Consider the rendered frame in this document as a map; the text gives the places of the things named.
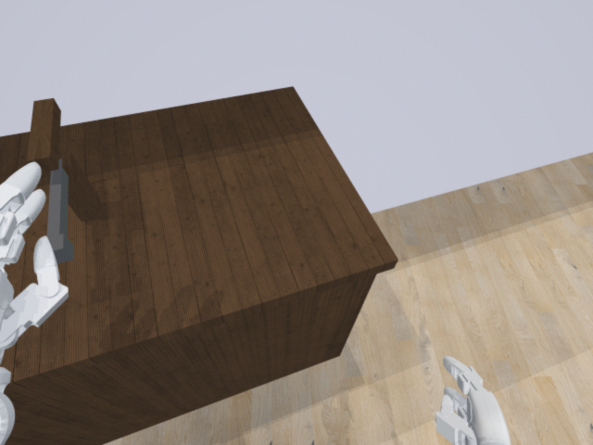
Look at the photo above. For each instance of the robot right hand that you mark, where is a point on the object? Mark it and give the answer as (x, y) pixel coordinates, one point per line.
(478, 419)

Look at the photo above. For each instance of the tap lever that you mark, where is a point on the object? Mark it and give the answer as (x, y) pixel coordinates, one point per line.
(57, 225)

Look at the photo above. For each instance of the robot left hand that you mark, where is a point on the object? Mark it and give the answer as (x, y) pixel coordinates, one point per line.
(19, 207)

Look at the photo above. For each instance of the counter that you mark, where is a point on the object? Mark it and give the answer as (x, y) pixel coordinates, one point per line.
(217, 246)

